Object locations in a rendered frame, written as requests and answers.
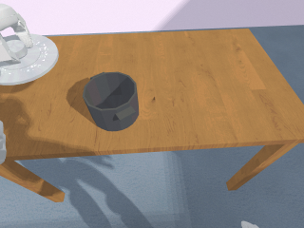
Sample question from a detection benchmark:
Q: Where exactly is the robot left hand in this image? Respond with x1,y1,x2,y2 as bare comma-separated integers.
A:
0,3,33,65

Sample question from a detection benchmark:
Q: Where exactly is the table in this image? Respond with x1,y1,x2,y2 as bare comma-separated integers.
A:
0,28,304,202

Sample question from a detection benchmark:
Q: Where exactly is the knob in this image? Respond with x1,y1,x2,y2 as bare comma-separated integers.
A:
6,40,28,58

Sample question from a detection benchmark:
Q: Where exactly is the pot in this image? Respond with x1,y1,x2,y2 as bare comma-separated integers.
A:
83,71,140,132

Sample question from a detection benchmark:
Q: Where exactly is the lid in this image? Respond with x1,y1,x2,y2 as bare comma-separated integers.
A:
0,33,59,86

